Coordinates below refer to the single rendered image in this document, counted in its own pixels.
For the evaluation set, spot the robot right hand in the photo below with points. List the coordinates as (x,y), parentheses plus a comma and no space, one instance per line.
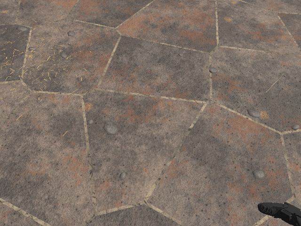
(285,211)

